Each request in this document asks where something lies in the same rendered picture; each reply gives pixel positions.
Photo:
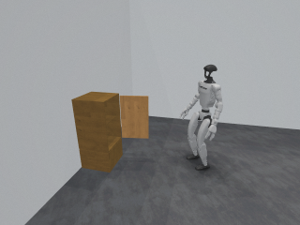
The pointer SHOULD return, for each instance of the robot left hand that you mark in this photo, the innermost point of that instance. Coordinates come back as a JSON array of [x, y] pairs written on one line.
[[213, 129]]

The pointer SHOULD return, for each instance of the robot right hand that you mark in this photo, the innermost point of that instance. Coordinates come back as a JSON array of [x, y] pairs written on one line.
[[184, 113]]

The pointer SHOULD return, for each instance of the right robot forearm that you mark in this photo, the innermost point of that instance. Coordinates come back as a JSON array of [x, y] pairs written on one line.
[[192, 103]]

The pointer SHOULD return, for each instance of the left robot upper arm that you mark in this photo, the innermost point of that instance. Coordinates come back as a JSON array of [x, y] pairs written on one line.
[[216, 88]]

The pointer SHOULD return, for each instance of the left robot forearm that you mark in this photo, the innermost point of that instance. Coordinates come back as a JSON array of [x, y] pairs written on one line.
[[216, 115]]

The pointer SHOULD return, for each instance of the cupboard door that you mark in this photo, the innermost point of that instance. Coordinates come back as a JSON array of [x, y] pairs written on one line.
[[134, 116]]

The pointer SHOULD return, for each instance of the right robot thigh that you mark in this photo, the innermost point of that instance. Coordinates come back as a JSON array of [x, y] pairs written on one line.
[[193, 123]]

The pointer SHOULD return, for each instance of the right robot upper arm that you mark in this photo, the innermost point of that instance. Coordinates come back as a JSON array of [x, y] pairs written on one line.
[[198, 94]]

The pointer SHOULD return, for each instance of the humanoid robot head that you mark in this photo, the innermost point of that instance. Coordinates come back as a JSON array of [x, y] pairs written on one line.
[[210, 69]]

